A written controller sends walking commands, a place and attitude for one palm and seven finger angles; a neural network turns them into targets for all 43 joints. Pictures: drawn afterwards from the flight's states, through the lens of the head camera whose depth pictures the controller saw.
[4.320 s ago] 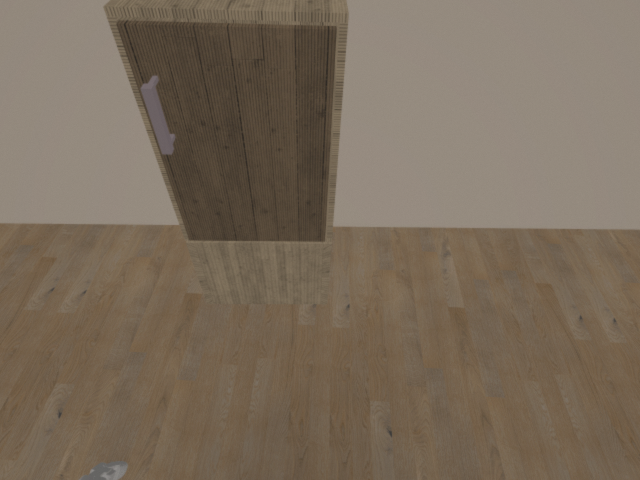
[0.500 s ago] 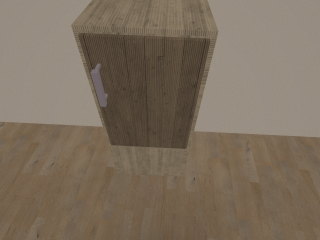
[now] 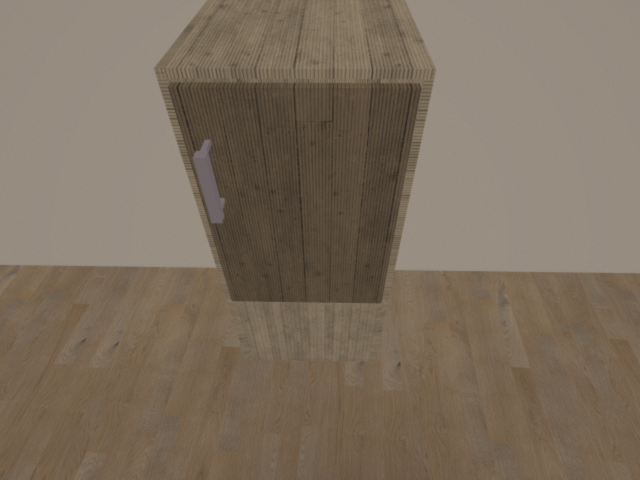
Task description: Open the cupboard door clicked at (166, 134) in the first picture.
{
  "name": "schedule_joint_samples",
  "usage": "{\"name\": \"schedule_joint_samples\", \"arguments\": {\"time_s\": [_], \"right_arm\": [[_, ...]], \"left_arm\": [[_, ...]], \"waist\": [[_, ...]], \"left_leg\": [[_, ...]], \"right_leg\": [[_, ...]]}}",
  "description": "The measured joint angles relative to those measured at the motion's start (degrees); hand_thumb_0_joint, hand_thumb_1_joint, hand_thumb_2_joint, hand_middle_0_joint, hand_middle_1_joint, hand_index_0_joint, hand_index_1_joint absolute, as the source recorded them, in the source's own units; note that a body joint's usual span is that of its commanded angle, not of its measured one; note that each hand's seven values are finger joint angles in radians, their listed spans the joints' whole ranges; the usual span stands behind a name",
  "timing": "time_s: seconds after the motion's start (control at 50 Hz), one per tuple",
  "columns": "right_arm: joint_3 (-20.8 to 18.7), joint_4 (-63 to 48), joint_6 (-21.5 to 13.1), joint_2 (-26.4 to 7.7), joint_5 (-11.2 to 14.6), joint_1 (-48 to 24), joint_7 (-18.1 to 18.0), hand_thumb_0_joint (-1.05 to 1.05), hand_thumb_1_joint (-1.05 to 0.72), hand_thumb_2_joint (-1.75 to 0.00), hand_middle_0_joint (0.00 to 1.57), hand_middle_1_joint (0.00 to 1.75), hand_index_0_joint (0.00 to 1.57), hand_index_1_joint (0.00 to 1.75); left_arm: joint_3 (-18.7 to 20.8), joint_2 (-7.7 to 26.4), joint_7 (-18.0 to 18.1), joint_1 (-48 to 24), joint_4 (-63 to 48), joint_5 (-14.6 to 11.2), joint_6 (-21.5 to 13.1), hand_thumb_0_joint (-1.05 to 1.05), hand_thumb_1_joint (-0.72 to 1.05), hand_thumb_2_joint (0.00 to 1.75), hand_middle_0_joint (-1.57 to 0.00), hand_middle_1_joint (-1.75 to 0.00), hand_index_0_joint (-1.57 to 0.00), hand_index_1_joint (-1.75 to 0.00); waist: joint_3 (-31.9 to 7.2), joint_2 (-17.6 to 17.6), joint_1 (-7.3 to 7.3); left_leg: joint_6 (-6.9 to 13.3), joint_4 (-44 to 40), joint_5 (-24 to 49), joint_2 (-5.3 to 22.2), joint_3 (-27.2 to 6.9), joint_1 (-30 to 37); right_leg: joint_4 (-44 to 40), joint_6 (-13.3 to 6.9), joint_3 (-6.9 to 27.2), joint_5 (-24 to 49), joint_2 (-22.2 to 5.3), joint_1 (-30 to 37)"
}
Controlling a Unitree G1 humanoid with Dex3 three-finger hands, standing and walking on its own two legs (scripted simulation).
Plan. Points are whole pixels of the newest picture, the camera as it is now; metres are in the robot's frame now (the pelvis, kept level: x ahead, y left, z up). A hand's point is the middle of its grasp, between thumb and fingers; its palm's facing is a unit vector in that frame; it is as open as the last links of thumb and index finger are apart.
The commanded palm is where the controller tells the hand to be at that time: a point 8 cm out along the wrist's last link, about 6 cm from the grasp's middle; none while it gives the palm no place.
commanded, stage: look again from close up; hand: left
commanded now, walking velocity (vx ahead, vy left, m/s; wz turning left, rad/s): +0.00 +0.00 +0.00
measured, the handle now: (212, 182) +0.60 +0.23 +0.03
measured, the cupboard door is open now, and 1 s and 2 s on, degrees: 0 0 0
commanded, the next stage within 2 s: shuffle to correct the standing spot in 0.22 s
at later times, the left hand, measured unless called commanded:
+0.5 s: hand out of the picture +0.01 +0.17 -0.18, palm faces +0.01 -0.98 -0.17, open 7.4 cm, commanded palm none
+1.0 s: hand (194, 477) +0.17 +0.20 -0.17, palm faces +0.03 -0.96 -0.28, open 7.4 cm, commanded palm none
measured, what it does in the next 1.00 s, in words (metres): steps on the spot: right foot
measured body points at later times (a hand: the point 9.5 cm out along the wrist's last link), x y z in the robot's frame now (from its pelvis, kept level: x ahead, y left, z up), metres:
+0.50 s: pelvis +0.02 +0.01 +0.00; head +0.03 +0.01 +0.45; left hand +0.01 +0.22 -0.16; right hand +0.01 -0.21 -0.16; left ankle +0.00 +0.11 -0.74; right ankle +0.00 -0.10 -0.74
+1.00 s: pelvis +0.10 +0.00 -0.01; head +0.14 -0.02 +0.44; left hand +0.17 +0.25 -0.15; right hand +0.08 -0.21 -0.18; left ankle +0.00 +0.11 -0.73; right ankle +0.14 -0.09 -0.74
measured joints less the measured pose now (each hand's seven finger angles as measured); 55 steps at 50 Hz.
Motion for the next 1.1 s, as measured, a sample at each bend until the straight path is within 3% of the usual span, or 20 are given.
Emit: {"name": "schedule_joint_samples", "arguments": {"time_s": [0.38,0.66,0.72,0.8,0.94,1.0,1.1], "right_arm": [[0.8,2.1,-0.8,1.3,0.2,-0.4,0.1,0.0,-0.91,-0.9,0.2,0.3,0.2,0.3],[-0.2,1.3,-0.8,0.5,-0.1,0.4,0.6,0.0,-0.91,-0.9,0.2,0.3,0.2,0.3],[0.2,1.1,-2.1,1.1,0.1,-0.3,-0.2,0.0,-0.91,-0.9,0.2,0.3,0.2,0.3],[0.4,0.6,-2.2,1.7,0.2,-0.8,-1.6,0.0,-0.91,-0.9,0.2,0.3,0.2,0.3],[-0.8,0.0,0.2,1.8,0.1,-1.6,-1.4,0.0,-0.91,-0.9,0.2,0.3,0.2,0.3],[-1.6,-0.4,1.0,1.3,0.2,-1.6,-1.1,0.0,-0.9,-0.9,0.2,0.3,0.2,0.3],[-3.3,-1.4,2.6,-0.5,0.8,-5.1,-0.9,0.0,-0.91,-0.9,0.2,0.3,0.2,0.3]], "left_arm": [[-0.1,0.3,-0.3,-1.4,-0.3,0.0,0.6,0.01,0.92,0.9,-0.2,-0.3,-0.2,-0.3],[1.6,-0.5,-1.1,4.4,0.4,0.7,-0.3,0.01,0.91,0.9,-0.2,-0.3,-0.2,-0.3],[1.4,-0.2,-0.4,4.2,1.4,0.4,0.7,0.01,0.91,0.9,-0.2,-0.3,-0.2,-0.3],[1.2,0.0,0.2,0.6,1.1,0.1,2.1,0.01,0.91,0.9,-0.2,-0.3,-0.2,-0.3],[2.5,1.6,0.0,-7.2,-4.9,0.3,2.1,0.01,0.91,0.9,-0.2,-0.3,-0.2,-0.3],[2.9,2.4,-0.2,-8.6,-7.1,0.6,1.3,0.01,0.91,0.9,-0.2,-0.29,-0.19,-0.3],[2.5,2.2,0.3,-9.5,-8.5,0.6,0.3,0.0,0.91,0.9,-0.2,-0.29,-0.19,-0.3]], "waist": [[1.8,-1.7,0.4],[1.0,-2.8,1.5],[1.6,-3.9,1.53],[3.5,-2.8,0.53],[6.4,-0.4,0.04],[6.7,-0.2,0.4],[7.3,-0.3,0.44]], "left_leg": [[0.9,-2.3,0.5,-1.3,1.3,1.2],[1.3,6.0,-8.1,-0.7,1.3,0.1],[2.1,4.1,-8.4,-1.4,2.1,2.2],[2.7,-0.7,-5.6,-1.6,2.0,5.9],[1.4,-3.5,-5.6,-1.2,1.0,8.3],[0.4,1.9,-8.4,-1.1,1.1,6.9],[-0.5,30.4,-16.1,-1.9,-2.6,-6.4]], "right_leg": [[0.1,1.0,1.3,-0.4,-1.3,-0.2],[5.5,1.1,0.6,-7.6,-1.0,0.2],[10.7,0.9,0.9,-8.0,-1.8,-1.4],[17.6,1.1,0.6,-14.2,-1.9,-5.8],[12.0,0.5,-1.5,-3.1,-1.7,-10.9],[7.1,-0.7,-2.0,4.8,-1.5,-9.1],[8.5,-2.9,-2.6,0.0,-1.5,-8.6]]}}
